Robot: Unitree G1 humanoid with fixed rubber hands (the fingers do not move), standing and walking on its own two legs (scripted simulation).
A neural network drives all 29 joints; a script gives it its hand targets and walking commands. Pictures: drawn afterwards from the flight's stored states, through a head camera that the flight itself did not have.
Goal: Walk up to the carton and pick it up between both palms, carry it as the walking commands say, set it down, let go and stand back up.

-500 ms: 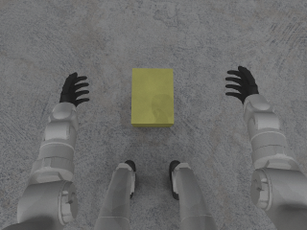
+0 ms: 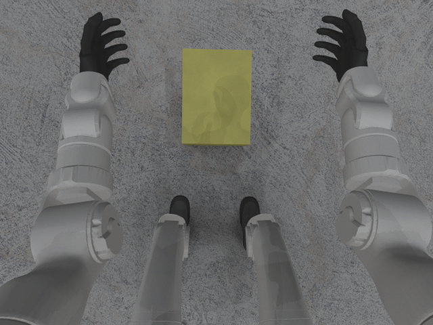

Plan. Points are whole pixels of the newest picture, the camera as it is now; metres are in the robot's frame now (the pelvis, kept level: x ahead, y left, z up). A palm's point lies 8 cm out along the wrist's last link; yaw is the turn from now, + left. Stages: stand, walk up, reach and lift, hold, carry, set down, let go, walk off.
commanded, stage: reach and lift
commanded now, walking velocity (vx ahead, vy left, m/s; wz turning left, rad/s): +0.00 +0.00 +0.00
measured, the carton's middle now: (216, 102) +0.54 +0.00 -0.58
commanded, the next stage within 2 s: none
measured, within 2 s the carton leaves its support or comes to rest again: neither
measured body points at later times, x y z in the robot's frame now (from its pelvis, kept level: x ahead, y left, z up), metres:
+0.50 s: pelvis -0.02 +0.00 -0.12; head +0.32 +0.00 +0.18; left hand +0.51 +0.19 -0.25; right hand +0.52 -0.21 -0.25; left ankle +0.07 +0.14 -0.62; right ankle +0.06 -0.13 -0.62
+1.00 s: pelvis -0.04 +0.00 -0.24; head +0.32 -0.01 +0.03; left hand +0.51 +0.19 -0.40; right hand +0.52 -0.20 -0.40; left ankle +0.07 +0.14 -0.62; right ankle +0.06 -0.13 -0.62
